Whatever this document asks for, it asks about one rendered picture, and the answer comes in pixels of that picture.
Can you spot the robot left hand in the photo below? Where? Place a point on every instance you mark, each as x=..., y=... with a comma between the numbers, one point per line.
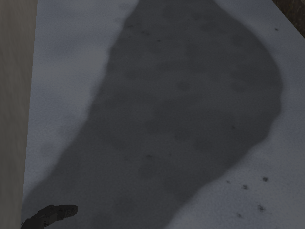
x=49, y=215

